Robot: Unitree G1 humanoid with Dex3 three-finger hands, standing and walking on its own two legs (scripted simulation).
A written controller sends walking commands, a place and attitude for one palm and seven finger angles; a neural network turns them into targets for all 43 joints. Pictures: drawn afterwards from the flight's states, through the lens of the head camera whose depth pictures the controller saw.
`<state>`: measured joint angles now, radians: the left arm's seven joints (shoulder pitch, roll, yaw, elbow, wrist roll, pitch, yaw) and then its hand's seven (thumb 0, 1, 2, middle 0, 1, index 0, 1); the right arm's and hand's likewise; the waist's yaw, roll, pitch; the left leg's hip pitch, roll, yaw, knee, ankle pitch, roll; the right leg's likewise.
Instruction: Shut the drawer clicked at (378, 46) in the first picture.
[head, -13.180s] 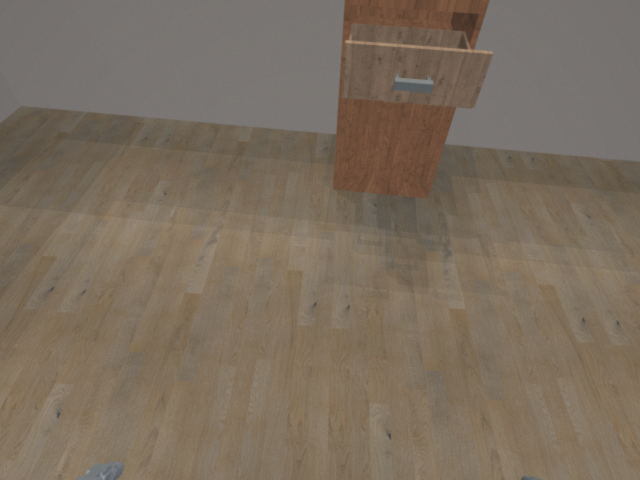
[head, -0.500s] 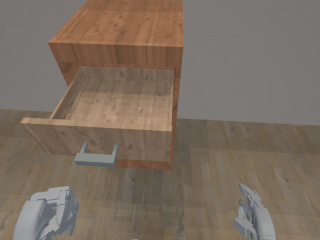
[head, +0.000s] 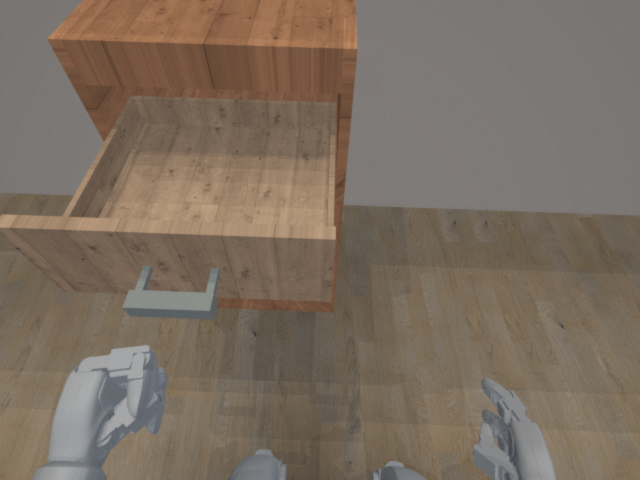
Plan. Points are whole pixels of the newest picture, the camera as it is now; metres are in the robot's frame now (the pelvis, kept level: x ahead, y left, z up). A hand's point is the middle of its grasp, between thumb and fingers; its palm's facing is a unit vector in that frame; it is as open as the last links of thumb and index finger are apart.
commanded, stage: bring the fist close to the handle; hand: left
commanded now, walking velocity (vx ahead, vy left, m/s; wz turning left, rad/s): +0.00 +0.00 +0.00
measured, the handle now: (176, 289) +0.34 +0.21 +0.02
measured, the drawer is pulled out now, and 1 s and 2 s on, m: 0.29 0.29 0.21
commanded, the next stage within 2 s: push the drawer shut in 0.76 s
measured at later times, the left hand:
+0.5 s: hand (184, 370) +0.24 +0.18 +0.02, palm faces +0.01 -1.00 -0.05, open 3.3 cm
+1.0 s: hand (180, 371) +0.24 +0.18 +0.02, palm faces +0.02 -1.00 -0.06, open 3.3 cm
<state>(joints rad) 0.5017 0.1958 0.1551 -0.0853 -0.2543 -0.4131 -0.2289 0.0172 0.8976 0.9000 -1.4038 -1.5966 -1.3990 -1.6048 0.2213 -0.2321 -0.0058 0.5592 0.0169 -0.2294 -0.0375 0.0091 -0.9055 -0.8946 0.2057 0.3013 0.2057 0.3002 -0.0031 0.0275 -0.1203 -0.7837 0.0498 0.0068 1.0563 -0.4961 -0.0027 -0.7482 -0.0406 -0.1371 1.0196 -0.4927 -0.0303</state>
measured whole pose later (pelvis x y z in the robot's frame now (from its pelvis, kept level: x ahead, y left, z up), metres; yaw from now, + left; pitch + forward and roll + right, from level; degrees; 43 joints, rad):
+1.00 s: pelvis -0.01 +0.00 -0.03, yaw +0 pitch +18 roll -2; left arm 0.32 0.22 0.15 0.03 -0.24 -0.43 -0.19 0.02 0.90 0.90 -1.41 -1.60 -1.40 -1.60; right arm 0.21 -0.25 0.01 0.51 0.01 -0.14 -0.03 0.01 -0.91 -0.89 0.21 0.30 0.21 0.30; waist -0.01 0.03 -0.16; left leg -0.97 0.06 0.00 1.20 -0.54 0.00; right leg -0.93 -0.04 -0.14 1.16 -0.54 -0.04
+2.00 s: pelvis -0.03 +0.01 -0.02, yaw -1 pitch +18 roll -2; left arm -0.30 0.28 0.20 0.58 -0.18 -0.43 -0.17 -0.02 0.79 0.96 -1.40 -1.60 -1.40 -1.60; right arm 0.24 -0.26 0.04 0.62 0.01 -0.11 -0.04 0.01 -0.91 -0.89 0.21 0.30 0.21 0.30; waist -0.05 0.02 -0.12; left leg -1.00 0.04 0.01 1.16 -0.48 0.02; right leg -0.96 -0.05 -0.12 1.12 -0.47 -0.02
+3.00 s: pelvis -0.02 +0.01 -0.03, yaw -2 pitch +24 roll -3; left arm -0.81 0.45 0.37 1.12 -0.10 -0.49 -0.18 0.02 0.84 0.98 -1.40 -1.60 -1.40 -1.60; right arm 0.31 -0.27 0.04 0.65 -0.03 0.00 0.00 0.00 -0.91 -0.89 0.21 0.30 0.21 0.30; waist -0.14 0.03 -0.12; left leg -1.13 0.06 0.01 1.20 -0.49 0.01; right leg -1.09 -0.03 -0.12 1.14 -0.47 -0.03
